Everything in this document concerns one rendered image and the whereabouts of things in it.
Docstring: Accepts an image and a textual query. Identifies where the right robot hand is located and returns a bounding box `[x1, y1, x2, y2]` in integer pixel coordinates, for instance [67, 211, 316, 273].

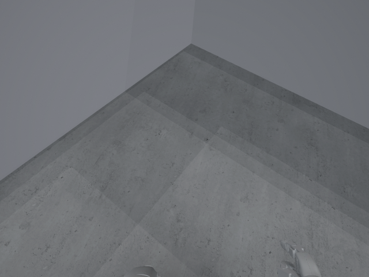
[277, 240, 321, 277]

